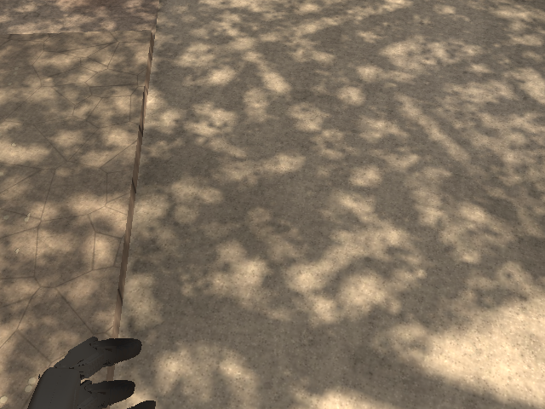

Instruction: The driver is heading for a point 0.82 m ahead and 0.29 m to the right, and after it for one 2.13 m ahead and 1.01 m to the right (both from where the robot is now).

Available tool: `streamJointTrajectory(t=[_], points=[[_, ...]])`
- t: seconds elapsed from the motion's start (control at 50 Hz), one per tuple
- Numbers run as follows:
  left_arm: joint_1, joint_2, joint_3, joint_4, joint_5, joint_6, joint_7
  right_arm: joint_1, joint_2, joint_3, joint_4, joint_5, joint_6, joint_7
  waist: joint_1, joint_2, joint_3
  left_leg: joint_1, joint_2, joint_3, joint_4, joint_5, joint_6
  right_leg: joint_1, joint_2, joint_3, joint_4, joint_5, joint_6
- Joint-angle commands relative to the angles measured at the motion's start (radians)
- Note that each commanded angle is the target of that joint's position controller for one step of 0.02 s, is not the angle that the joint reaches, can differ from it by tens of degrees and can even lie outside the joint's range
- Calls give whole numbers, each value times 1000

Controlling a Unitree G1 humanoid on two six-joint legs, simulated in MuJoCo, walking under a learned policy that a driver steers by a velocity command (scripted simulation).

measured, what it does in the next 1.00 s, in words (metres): walks ahead, turning right: right foot, then left foot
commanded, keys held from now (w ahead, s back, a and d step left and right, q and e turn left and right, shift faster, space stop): w+e+shift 0.96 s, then w+shift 0.04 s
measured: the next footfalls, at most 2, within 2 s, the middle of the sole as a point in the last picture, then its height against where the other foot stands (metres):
right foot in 0.02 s outside the picture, level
left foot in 0.46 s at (234, 345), level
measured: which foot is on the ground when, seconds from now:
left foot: down 0.00-0.02, up 0.04-0.44, down 0.46-0.90, up 0.92-1.00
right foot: up 0.00-0.00, down 0.02-0.46, up 0.48-0.88, down 0.90-1.00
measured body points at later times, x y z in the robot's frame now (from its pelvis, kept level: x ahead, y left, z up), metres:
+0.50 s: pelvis +0.45 -0.05 +0.00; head +0.47 -0.05 +0.45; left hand +0.50 +0.23 -0.12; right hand +0.65 -0.33 -0.02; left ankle +0.59 +0.06 -0.71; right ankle +0.20 -0.13 -0.66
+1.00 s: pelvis +0.81 -0.26 -0.01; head +0.83 -0.28 +0.44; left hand +1.11 -0.17 -0.10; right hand +0.70 -0.53 -0.12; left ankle +0.79 -0.01 -0.57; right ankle +0.85 -0.34 -0.71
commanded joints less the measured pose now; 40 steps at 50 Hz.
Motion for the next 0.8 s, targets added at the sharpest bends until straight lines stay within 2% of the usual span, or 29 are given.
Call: streamJointTrajectory(t=[0.02, 0.04, 0.06, 0.08, 0.1, 0.12, 0.14, 0.16, 0.2, 0.24, 0.28, 0.3, 0.34, 0.4, 0.42, 0.44, 0.46, 0.48, 0.5, 0.52, 0.54, 0.56, 0.58, 0.62, 0.66, 0.7, 0.76, 0.78, 0.8], points=[[485, 222, 94, 35, -11, 14, 20, -109, -141, -23, -68, -52, 11, 1, 340, 119, -279, -351, 168, -19, 548, 970, 67, 728, -44, 21, 184, -214, -88], [547, 340, 118, 95, 25, 15, 1, 112, 33, 21, -93, 2, -21, 14, 198, -421, -462, -719, -25, 21, 991, 243, -8, 1060, -260, 655, -57, -698, -297], [565, 225, 94, 100, 15, 11, -9, 75, -52, 19, -67, 26, -35, 17, 235, -405, -454, -845, 0, -13, 1057, 76, 12, 1080, -262, 924, -260, -910, -276], [475, 153, 77, 91, 17, 16, -3, -83, -107, 6, -102, 42, -45, 20, 237, -246, -251, -944, 59, 12, 1065, 127, 28, 968, -248, 789, -254, -815, -244], [426, 151, 77, 80, 25, 20, -5, -215, -105, 17, -138, 19, -60, 18, 234, -42, -150, -914, 85, 30, 997, 175, 30, 804, -200, 660, -240, -604, -233], [392, 155, 78, 80, 32, 20, -12, -289, -87, 17, -165, -7, -74, 15, 203, 33, -68, -891, 101, 36, 903, 190, 27, 668, -155, 574, -245, -443, -243], [366, 129, 71, 80, 39, 17, -12, -278, -72, 16, -170, -15, -77, 18, 151, 9, -61, -831, 128, 18, 829, 213, 22, 595, -117, 513, -259, -375, -250], [348, 98, 62, 83, 33, 18, -14, -262, -63, 17, -163, -14, -74, 20, 122, -20, -51, -799, 134, 20, 768, 218, 10, 557, -90, 475, -280, -347, -260], [353, 82, 58, 94, 7, 17, -10, -270, -62, 18, -164, -22, -68, 20, 95, -27, -1, -789, 140, 31, 642, 207, -26, 479, -84, 447, -312, -311, -286], [372, 106, 66, 104, -4, 16, 8, -371, -55, 29, -202, -30, -74, 22, 111, -16, 65, -792, 136, 50, 478, 308, -66, 390, -84, 410, -347, -262, -293], [367, 130, 77, 103, -6, 22, 25, -482, -42, 39, -232, -27, -84, 33, 135, -39, 99, -652, 95, 77, 284, 501, -92, 251, -32, 335, -366, -251, -258], [373, 144, 83, 104, -10, 24, 30, -514, -43, 40, -240, -25, -88, 38, 143, -46, 97, -547, 73, 87, 226, 590, -100, 183, -24, 320, -383, -265, -242], [403, 158, 91, 113, -24, 26, 36, -536, -78, 25, -246, -10, -88, 35, 149, -62, 85, -428, 58, 60, 158, 684, -114, 179, -38, 346, -385, -297, -213], [441, 140, 93, 136, -30, 46, 41, -530, -128, -3, -246, 9, -87, 19, 131, -74, 67, -403, 63, 44, 92, 576, -101, 340, -59, 375, -268, -204, -170], [439, 146, 95, 136, -22, 55, 40, -454, -157, -22, -233, 10, -88, 11, 85, -83, 12, -322, 48, 62, 94, 493, -82, 375, -42, 363, -153, -28, -147], [416, 148, 93, 125, -5, 62, 35, -313, -184, -42, -213, 15, -85, 2, -2, -86, -97, -153, 75, 64, 116, 445, -58, 355, 2, 323, 51, 91, -111], [380, 88, 71, 85, 32, 66, 31, -58, -228, -57, -175, 13, -73, -12, -110, -23, -297, 175, 222, -66, 188, 257, -18, 189, 45, 266, 387, 5, -85], [560, -53, 29, 48, -23, 49, 27, 13, -314, -68, -144, -15, -60, 3, 9, 433, -476, 469, 483, -662, -21, -190, 149, -133, 148, 166, 764, -575, -46], [527, 18, 29, 61, -60, 51, 39, -24, -235, -56, -148, -7, -55, 10, -8, 440, -387, 398, 491, -811, -125, -390, 146, -281, 59, 143, 919, -534, -53], [396, 77, 43, 53, -48, 54, 43, -78, -162, -43, -149, -1, -50, 3, -38, 307, -212, 269, 451, -621, -132, -255, 115, -343, 24, 99, 949, -455, -54], [314, 92, 48, 43, -23, 56, 42, -109, -139, -36, -130, -11, -44, 0, -26, 151, -116, 135, 419, -445, -122, -21, 99, -318, -17, 76, 921, -395, -53], [245, 88, 53, 26, -2, 58, 34, -135, -113, -31, -111, -29, -39, 1, -4, 79, -47, 7, 374, -312, -132, 148, 87, -272, -47, 70, 868, -365, -58], [245, 71, 57, 13, -10, 70, 23, -167, -84, -22, -95, -43, -42, -1, 40, 117, -18, -77, 354, -221, -145, 236, 86, -225, -80, 84, 834, -348, -59], [224, 31, 51, -9, -29, 101, 10, -203, -37, -14, -66, -24, -46, 5, 76, 131, 23, -151, 336, -80, -178, 330, 74, -222, -117, 76, 795, -369, -59], [186, 15, 41, -43, -18, 113, 1, -228, -66, -22, -51, -11, -51, 3, 102, 99, 64, -201, 353, 15, -218, 429, 82, -262, -136, 68, 761, -314, -47], [160, 30, 38, -61, -11, 109, -12, -270, -113, -31, -53, -18, -56, -4, 127, 76, 94, -255, 332, 137, -264, 483, 70, -239, -135, 56, 658, -177, -34], [43, 56, 39, -78, -5, 97, -37, -233, -169, -40, -36, -18, -58, -11, 88, -3, 131, -241, 269, 303, -305, 569, 24, -141, -83, -54, 415, 30, -60], [7, 54, 38, -87, -7, 92, -46, -208, -191, -42, -27, -16, -56, -10, 79, -10, 139, -217, 268, 336, -303, 655, 13, -97, -60, -89, 341, 56, -77], [-7, 69, 44, -94, -9, 88, -53, -192, -219, -46, -23, -17, -52, -9, 87, 6, 128, -186, 267, 363, -274, 855, 1, -30, -19, -132, 287, 60, -97]])
Keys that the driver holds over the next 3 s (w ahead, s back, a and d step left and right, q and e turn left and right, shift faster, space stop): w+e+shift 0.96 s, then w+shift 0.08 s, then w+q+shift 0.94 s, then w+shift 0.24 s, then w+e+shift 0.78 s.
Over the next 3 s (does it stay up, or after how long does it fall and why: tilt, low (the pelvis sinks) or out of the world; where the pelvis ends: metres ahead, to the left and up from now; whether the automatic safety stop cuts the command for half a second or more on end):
stays up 2.44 -0.97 0.02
